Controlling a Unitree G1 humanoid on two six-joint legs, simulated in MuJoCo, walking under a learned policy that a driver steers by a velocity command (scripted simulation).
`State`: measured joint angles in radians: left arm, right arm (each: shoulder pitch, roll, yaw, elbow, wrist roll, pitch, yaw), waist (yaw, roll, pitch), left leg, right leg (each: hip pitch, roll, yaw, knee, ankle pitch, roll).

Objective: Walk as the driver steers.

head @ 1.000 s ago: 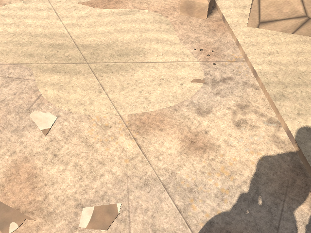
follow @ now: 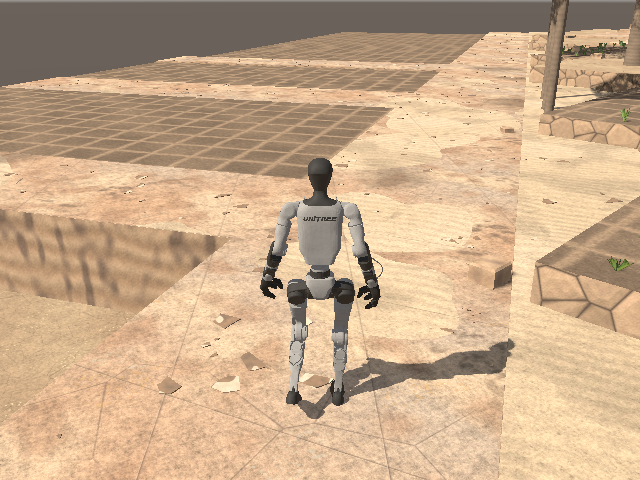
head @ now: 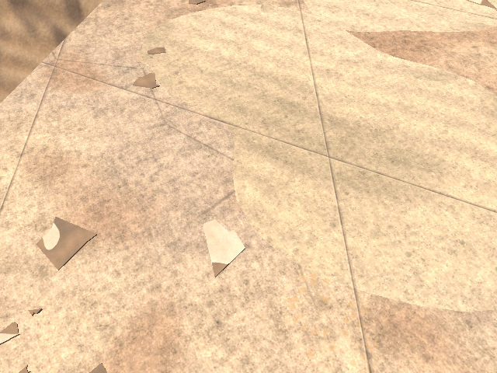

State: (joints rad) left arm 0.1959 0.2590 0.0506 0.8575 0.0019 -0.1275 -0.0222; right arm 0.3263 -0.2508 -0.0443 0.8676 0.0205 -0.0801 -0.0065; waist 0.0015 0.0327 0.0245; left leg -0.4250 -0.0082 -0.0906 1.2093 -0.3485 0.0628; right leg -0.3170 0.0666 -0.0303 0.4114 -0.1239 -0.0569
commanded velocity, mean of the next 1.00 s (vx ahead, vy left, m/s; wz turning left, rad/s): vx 0.50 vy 0.00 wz -0.27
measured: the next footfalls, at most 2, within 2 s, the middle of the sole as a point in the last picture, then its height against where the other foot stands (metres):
left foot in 0.36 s outside the picture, level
right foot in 0.90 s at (308, 323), level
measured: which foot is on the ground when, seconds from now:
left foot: up 0.00-0.34, down 0.36-0.92, up 0.94-1.00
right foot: down 0.00-0.38, up 0.40-0.88, down 0.90-1.00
